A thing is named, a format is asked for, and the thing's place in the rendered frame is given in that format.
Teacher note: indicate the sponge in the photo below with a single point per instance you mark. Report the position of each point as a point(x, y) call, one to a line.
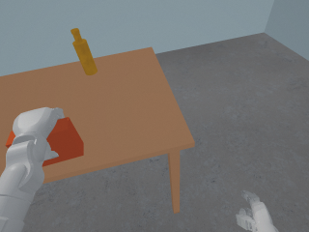
point(64, 140)

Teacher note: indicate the table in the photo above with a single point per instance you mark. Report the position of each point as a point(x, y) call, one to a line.
point(123, 113)

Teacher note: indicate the robot left hand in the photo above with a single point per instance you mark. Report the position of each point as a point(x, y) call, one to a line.
point(41, 121)

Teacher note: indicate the left robot forearm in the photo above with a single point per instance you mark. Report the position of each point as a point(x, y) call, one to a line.
point(22, 177)

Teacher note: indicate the right robot forearm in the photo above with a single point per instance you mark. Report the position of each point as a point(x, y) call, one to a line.
point(264, 227)

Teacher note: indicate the robot right hand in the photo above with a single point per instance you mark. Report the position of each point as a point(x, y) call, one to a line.
point(247, 218)

